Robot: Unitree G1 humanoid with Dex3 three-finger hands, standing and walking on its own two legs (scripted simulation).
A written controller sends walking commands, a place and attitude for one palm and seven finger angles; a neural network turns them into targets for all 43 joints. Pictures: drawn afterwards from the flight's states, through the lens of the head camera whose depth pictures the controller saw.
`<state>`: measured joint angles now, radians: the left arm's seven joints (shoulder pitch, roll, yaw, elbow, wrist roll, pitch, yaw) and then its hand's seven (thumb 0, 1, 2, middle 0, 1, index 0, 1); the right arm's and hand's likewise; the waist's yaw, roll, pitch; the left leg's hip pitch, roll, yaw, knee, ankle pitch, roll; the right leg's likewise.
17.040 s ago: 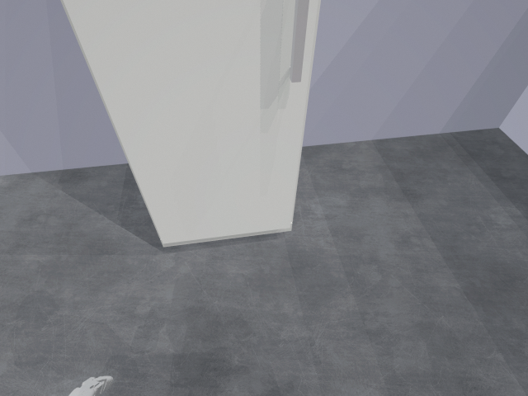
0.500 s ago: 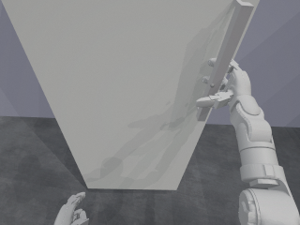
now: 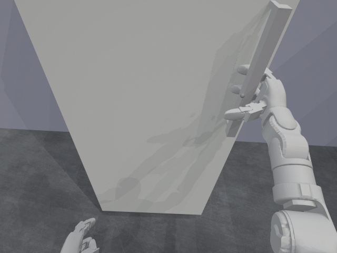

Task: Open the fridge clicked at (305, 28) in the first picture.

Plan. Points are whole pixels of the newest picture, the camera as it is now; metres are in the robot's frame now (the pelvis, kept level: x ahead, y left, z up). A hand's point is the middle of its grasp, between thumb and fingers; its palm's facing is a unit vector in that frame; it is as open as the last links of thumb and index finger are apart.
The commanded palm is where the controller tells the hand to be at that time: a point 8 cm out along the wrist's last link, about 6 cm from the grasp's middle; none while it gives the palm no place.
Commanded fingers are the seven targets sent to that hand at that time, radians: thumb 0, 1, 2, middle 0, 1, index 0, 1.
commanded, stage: grip the handle and tug to test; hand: right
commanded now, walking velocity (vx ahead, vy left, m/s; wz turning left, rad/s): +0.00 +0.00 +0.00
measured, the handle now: (247, 81) +0.47 -0.14 +0.22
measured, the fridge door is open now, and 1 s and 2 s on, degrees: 0 0 3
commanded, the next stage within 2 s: pull the door a little, standing still in 1.38 s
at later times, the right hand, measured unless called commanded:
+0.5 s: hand (243, 96) +0.41 -0.12 +0.21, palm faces -0.04 +1.00 +0.01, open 7.8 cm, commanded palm +0.39 -0.18 +0.21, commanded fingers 0.00 -0.81 -0.86 0.44 1.39 0.44 1.39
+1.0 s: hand (242, 97) +0.41 -0.12 +0.21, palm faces -0.02 +1.00 +0.00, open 5.9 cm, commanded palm +0.37 -0.17 +0.21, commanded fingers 0.00 -0.90 -0.90 0.45 1.40 0.45 1.40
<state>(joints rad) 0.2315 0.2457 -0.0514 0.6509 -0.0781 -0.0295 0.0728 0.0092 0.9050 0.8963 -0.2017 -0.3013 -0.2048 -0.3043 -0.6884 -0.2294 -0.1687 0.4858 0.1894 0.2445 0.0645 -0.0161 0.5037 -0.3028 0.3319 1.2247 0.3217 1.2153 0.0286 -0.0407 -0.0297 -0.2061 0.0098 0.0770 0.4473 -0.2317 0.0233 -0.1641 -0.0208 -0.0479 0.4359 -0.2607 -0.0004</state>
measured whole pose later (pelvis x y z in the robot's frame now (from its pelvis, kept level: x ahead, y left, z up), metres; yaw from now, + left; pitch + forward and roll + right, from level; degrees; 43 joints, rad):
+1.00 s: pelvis +0.01 -0.01 +0.00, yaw +0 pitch -1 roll +0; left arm 0.21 0.24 -0.05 0.63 -0.07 0.01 0.06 0.01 0.91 0.90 -0.20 -0.30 -0.20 -0.30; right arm -0.61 -0.19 -0.14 0.32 0.18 0.32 0.01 0.00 -0.69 -0.82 0.37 1.40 0.35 1.40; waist 0.02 -0.05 -0.03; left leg -0.18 0.01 0.07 0.44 -0.24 0.02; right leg -0.14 -0.01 -0.05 0.43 -0.27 -0.01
